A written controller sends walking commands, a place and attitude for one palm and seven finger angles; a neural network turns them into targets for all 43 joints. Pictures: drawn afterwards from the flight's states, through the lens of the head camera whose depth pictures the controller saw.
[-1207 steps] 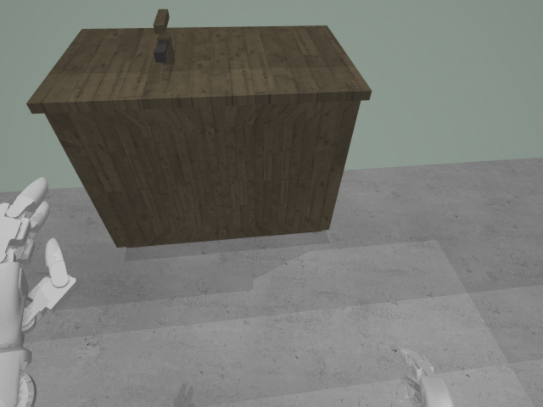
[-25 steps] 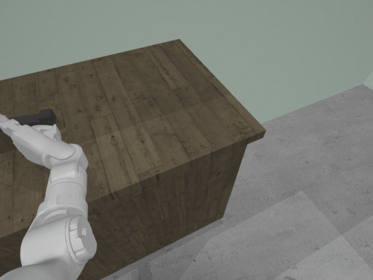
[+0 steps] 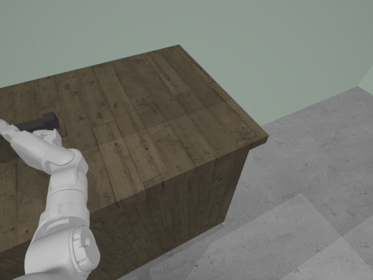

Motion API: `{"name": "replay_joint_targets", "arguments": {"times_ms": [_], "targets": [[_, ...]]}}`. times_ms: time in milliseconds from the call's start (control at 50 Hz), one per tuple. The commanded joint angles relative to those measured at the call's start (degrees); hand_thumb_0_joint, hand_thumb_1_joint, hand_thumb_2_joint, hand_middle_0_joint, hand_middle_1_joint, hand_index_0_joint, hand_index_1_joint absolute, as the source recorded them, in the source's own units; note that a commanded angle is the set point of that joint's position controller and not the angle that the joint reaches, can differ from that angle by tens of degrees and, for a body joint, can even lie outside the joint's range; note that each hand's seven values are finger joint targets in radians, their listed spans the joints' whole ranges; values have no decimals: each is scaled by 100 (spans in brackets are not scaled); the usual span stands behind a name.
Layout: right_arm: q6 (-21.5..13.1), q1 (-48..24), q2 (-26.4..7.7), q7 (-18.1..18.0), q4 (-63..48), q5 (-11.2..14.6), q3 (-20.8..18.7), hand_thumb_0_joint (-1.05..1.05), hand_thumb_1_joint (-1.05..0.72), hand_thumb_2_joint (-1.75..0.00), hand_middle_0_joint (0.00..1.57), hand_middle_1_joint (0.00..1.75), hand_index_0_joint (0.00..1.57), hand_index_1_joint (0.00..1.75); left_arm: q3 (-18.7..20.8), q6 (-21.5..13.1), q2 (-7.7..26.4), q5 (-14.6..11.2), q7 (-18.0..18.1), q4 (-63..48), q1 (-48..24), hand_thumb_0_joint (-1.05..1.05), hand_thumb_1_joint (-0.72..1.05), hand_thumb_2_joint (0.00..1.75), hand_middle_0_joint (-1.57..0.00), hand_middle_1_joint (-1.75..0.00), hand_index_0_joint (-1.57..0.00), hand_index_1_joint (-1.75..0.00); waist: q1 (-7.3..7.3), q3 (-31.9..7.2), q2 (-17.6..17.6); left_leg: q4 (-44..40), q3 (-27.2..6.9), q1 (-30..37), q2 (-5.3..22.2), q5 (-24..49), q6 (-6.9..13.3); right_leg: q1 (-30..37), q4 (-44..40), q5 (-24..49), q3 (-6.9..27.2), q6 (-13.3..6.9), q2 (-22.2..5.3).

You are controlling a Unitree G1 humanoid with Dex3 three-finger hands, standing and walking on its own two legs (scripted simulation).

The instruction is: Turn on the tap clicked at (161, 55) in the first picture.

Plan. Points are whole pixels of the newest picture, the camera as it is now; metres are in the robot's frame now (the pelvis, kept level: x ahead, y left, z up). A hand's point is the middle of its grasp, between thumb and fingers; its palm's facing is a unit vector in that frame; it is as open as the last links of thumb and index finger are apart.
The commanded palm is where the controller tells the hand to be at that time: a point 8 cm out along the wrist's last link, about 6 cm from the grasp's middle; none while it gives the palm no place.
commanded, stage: lift the hand up off the lever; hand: left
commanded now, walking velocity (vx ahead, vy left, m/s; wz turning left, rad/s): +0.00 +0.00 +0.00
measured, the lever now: (51, 121) +0.45 +0.31 +0.10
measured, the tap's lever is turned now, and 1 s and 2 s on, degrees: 86 83 83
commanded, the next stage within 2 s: draw the hand back beside the body in 1.98 s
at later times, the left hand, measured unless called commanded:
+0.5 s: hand (50, 129) +0.41 +0.29 +0.12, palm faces +0.89 -0.46 -0.06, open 7.8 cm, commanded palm +0.35 +0.30 +0.13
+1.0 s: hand (47, 133) +0.39 +0.29 +0.13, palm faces +0.88 -0.48 -0.06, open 7.6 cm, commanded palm +0.33 +0.29 +0.15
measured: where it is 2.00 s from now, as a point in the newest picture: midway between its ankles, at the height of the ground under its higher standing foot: outside the picture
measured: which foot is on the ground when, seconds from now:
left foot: down 0.00-1.00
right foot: down 0.00-1.00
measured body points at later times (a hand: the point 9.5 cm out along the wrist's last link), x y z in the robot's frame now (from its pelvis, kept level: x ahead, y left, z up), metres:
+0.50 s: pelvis +0.01 +0.00 +0.01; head +0.03 +0.00 +0.45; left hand +0.36 +0.31 +0.12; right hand +0.14 -0.24 -0.12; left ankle +0.00 +0.13 -0.72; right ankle -0.01 -0.09 -0.72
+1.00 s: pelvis +0.01 -0.01 +0.01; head +0.01 -0.02 +0.46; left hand +0.34 +0.31 +0.13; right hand +0.15 -0.25 -0.11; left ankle +0.00 +0.13 -0.72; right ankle -0.01 -0.09 -0.72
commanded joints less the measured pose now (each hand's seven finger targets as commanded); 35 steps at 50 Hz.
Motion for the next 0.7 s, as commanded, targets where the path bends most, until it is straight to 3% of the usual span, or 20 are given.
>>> {"name": "replay_joint_targets", "arguments": {"times_ms": [0,60,120,180,240,300,340,360,420,440,460,520,540,560,580,620,640,680], "targets": [[-253,-178,-768,-29,-663,-6,-239,0,-90,-90,20,30,20,30,-241,-257,1562,218,73,-1725,-2298,0,90,90,-15,-15,-15,-15,181,-1716,85,-388,122,745,-162,1748,273,1075,-414,1811,104,161,-46],[-269,-264,-741,-21,-667,12,-221,0,-90,-90,20,30,20,30,-366,-146,1416,231,57,-1910,-2291,0,90,90,-15,-15,-15,-15,201,-1630,217,-429,79,876,-142,1913,235,1022,-408,1812,74,130,-49],[-285,-363,-723,-24,-696,25,-204,0,-90,-90,20,30,20,30,-467,2,1286,206,60,-1943,-2301,0,90,90,-15,-15,-15,-15,208,-1529,66,-466,82,853,-145,1853,219,1044,-459,1773,61,137,-53],[-305,-446,-698,-34,-691,28,-190,0,-90,-90,20,30,20,30,-525,102,1201,207,65,-2033,-2362,0,90,90,-15,-15,-15,-15,227,-1552,185,-473,76,977,-144,1940,200,1008,-462,1762,54,124,-55],[-313,-507,-708,-54,-676,26,-185,0,-90,-90,20,30,20,30,-492,203,1250,230,84,-2141,-2474,0,90,90,-15,-15,-15,-15,240,-1597,156,-488,33,1059,-139,2049,184,1011,-467,1794,42,116,-57],[-319,-519,-684,-61,-672,37,-171,0,-90,-90,20,30,20,30,-657,330,1086,213,73,-2076,-2515,0,90,90,-15,-15,-15,-15,209,-1584,79,-483,55,1056,-144,2086,175,1056,-481,1883,41,124,-67],[-294,-528,-713,-98,-662,44,-180,0,-90,-90,20,30,20,30,-370,379,1433,231,87,-2133,-2490,0,90,90,-15,-15,-15,-15,290,-1707,79,-504,37,1089,-142,2201,173,1190,-476,1983,51,116,-76],[-301,-544,-680,-90,-695,46,-169,0,-90,-90,20,30,20,30,-553,380,1238,224,80,-2333,-2605,0,90,90,-15,-15,-15,-15,265,-1796,189,-470,68,1196,-150,2356,173,1203,-451,2129,62,120,-79],[-310,-555,-665,-86,-710,59,-183,0,-90,-90,20,30,20,30,-608,456,1153,204,71,-2523,-2461,0,90,90,-15,-15,-15,-15,294,-1923,126,-443,103,1281,-141,2593,167,1366,-451,2387,52,126,-82],[-312,-566,-661,-99,-703,73,-198,0,-90,-90,20,30,20,30,-487,463,1268,204,64,-2613,-2351,0,90,90,-15,-15,-15,-15,362,-1933,207,-465,68,1349,-119,2746,151,1387,-451,2411,47,112,-78],[-323,-564,-649,-85,-728,77,-192,0,-90,-90,20,30,20,30,-578,495,1138,178,51,-2661,-2203,0,90,90,-15,-15,-15,-15,380,-1980,161,-453,94,1382,-122,2872,156,1456,-437,2535,43,117,-75],[-316,-633,-662,-95,-755,115,-188,0,-90,-90,20,30,20,30,-628,686,1029,77,-18,-2574,-1880,0,90,90,-15,-15,-15,-15,375,-1669,-57,-514,152,1205,-138,2651,178,1581,-544,2628,44,150,-104],[-301,-648,-690,-122,-746,136,-186,0,-90,-90,20,30,20,30,-400,711,1289,52,-34,-2605,-1799,0,90,90,-15,-15,-15,-15,449,-1687,18,-579,115,1225,-143,2662,171,1646,-555,2577,38,132,-111],[-310,-686,-665,-125,-790,153,-177,0,-90,-90,20,30,20,30,-519,722,1208,42,-56,-2824,-1861,0,90,90,-15,-15,-15,-15,450,-1708,173,-595,139,1276,-136,2709,172,1673,-557,2602,53,126,-121],[-350,-711,-646,-114,-806,150,-175,0,-90,-90,20,30,20,30,-631,723,1063,28,-55,-2991,-1881,0,90,90,-15,-15,-15,-15,449,-1735,106,-599,144,1321,-148,2692,182,1694,-586,2609,49,135,-110],[-394,-759,-639,-117,-794,154,-174,0,-90,-90,20,30,20,30,-645,759,1057,10,-48,-3084,-1786,0,90,90,-15,-15,-15,-15,458,-1658,109,-622,169,1310,-148,2584,188,1713,-640,2586,63,144,-119],[-401,-798,-650,-132,-779,172,-173,0,-90,-90,20,30,20,30,-480,766,1242,-5,-50,-3065,-1682,0,90,90,-15,-15,-15,-15,500,-1575,104,-671,129,1277,-149,2494,188,1692,-658,2455,50,135,-108],[-431,-823,-652,-159,-775,167,-166,0,-90,-90,20,30,20,30,-527,770,1240,-3,-60,-3155,-1786,0,90,90,-15,-15,-15,-15,444,-1558,-50,-657,183,1245,-157,2391,221,1742,-693,2542,92,173,-146]]}}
